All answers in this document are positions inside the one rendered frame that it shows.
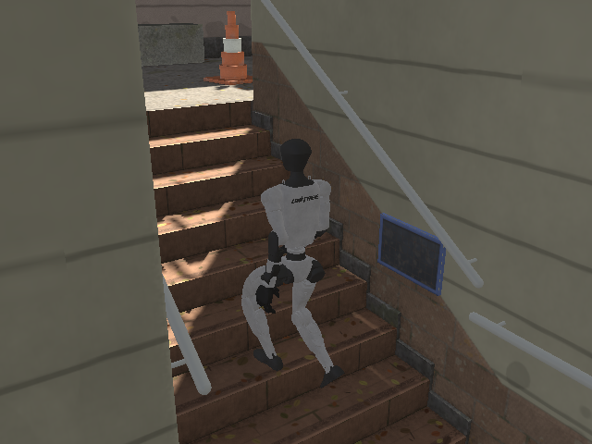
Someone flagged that stairs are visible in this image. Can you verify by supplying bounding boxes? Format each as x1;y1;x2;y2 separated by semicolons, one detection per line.
146;101;466;444

